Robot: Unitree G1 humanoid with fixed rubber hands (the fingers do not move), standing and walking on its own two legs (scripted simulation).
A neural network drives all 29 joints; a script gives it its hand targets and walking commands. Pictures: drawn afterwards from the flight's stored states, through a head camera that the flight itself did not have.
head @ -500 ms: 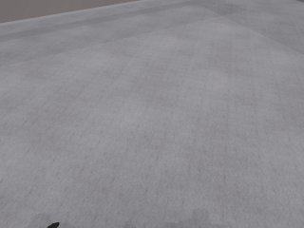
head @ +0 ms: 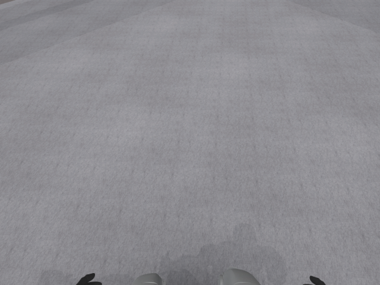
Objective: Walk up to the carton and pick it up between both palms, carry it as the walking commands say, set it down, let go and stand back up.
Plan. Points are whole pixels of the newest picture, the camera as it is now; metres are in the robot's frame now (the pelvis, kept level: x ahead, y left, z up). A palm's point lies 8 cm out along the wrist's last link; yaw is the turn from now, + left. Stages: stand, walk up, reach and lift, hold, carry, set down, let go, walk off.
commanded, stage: walk up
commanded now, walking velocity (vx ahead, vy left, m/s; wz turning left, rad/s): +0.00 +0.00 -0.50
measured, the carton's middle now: out of the picture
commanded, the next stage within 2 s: none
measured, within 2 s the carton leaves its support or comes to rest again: neither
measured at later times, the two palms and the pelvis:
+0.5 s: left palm out of the picture +0.11 +0.24 -0.09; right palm out of the picture -0.06 -0.28 -0.07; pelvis -0.04 +0.01 +0.04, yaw -14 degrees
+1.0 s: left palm out of the picture +0.12 +0.17 -0.09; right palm out of the picture -0.08 -0.32 -0.10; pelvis -0.07 -0.04 +0.03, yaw -27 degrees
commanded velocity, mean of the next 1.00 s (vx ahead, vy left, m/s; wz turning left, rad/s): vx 0.01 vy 0.00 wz -0.50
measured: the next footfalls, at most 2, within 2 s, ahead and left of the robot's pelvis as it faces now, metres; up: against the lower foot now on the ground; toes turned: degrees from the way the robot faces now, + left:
left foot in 0.36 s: +0.00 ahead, +0.10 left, +0.00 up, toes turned -4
right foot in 0.72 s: -0.06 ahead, -0.16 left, +0.00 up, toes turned -26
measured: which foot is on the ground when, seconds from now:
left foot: up 0.00-0.34, down 0.36-0.78, up 0.80-1.00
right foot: down 0.00-0.38, up 0.40-0.70, down 0.72-1.00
